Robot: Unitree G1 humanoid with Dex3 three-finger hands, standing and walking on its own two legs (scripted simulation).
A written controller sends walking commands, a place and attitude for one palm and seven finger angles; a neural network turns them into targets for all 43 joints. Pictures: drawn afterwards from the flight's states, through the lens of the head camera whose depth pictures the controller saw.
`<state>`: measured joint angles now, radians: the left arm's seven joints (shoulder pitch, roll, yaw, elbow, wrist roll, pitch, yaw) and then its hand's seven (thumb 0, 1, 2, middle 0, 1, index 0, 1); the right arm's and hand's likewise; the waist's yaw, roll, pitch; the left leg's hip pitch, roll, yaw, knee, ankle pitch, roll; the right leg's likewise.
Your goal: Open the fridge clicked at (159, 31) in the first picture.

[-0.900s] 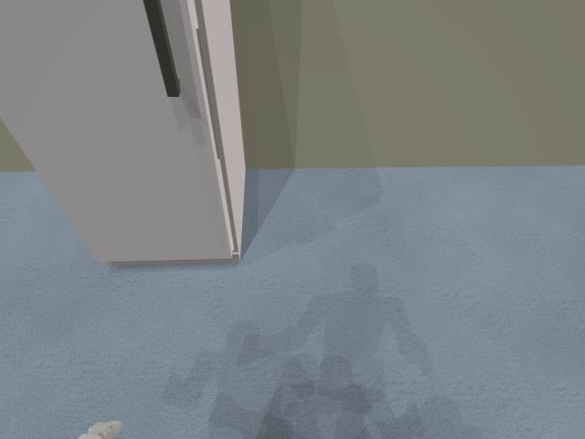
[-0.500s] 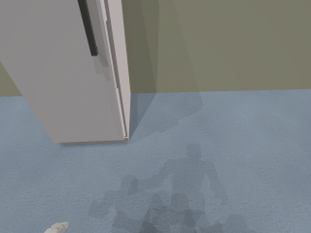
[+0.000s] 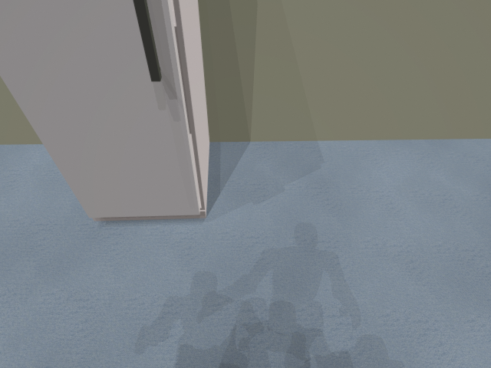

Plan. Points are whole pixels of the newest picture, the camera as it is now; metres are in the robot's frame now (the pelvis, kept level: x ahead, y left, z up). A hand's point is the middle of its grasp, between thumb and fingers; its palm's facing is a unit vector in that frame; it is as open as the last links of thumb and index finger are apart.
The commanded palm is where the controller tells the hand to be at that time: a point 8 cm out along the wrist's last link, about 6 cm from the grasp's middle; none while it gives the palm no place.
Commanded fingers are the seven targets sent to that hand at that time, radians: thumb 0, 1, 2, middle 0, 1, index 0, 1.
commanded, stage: look at it before walking up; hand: right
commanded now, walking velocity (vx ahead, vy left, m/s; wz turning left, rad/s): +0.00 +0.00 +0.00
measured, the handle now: out of the picture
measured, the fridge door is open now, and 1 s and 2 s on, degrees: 0 0 0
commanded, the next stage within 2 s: walk to a spot facing it in 0.64 s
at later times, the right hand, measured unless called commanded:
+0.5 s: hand out of the picture +0.08 -0.25 -0.16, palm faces -0.04 +0.94 -0.33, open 7.4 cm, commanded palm none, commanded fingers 0.00 -0.90 -0.90 0.20 0.30 0.20 0.30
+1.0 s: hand out of the picture +0.07 -0.22 -0.17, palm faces -0.10 +0.95 -0.29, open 7.4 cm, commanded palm none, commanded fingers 0.00 -0.90 -0.90 0.20 0.30 0.20 0.30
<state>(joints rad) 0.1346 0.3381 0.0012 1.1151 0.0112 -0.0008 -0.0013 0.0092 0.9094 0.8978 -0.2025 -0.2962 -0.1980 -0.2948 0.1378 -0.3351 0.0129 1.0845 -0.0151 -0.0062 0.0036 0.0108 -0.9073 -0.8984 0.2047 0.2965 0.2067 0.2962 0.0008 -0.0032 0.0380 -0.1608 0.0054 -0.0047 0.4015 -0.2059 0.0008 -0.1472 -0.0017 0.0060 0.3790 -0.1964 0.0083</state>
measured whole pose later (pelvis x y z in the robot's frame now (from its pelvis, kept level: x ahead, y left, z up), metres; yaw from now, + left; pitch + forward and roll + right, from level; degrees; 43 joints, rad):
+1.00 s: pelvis +0.00 +0.00 -0.01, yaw +5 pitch -1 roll -1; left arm 0.11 0.27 0.02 1.02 0.01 0.02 0.02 0.01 0.91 0.90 -0.20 -0.30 -0.20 -0.29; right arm 0.19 -0.29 -0.01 1.02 -0.02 0.05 0.00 0.01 -0.91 -0.90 0.20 0.30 0.20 0.30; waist -0.02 0.01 0.07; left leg -0.25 -0.03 -0.09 0.53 -0.26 0.00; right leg -0.20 -0.03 -0.08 0.49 -0.27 0.01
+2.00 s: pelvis -0.04 -0.06 +0.00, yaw +40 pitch +0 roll +2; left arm 0.23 0.19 0.04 0.90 0.02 0.01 0.02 0.01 0.91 0.90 -0.20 -0.30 -0.20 -0.29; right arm 0.22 -0.28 -0.09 0.91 -0.03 0.09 0.04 0.01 -0.91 -0.90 0.20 0.30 0.20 0.30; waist -0.01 0.02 0.06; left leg -0.44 0.04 0.00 0.97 -0.41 -0.07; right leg -0.20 -0.09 -0.17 0.48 -0.27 -0.02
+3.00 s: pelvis +0.07 +0.08 -0.01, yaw +75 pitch +0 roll +2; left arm 0.50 0.10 0.02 1.07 0.03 -0.05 0.04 0.01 0.91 0.90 -0.20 -0.30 -0.20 -0.29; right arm 0.16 -0.19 -0.08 0.97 -0.04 0.06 0.05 0.01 -0.91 -0.90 0.20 0.30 0.20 0.29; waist 0.04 0.02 0.09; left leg -0.62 0.06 0.12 0.93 -0.19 -0.01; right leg 0.09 -0.09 -0.39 0.35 -0.43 0.01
